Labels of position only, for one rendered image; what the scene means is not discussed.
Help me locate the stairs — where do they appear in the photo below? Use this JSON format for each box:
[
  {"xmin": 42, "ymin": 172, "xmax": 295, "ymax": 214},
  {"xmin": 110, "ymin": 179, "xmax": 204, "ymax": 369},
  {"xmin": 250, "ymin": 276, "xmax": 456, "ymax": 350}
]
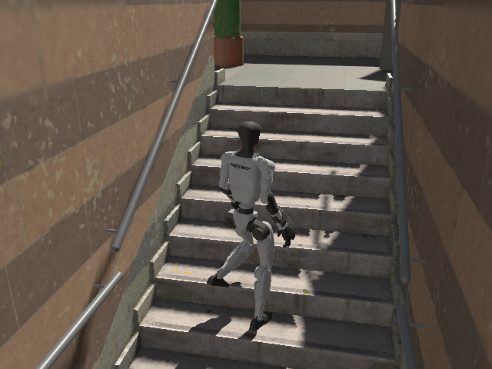
[{"xmin": 129, "ymin": 85, "xmax": 395, "ymax": 369}]

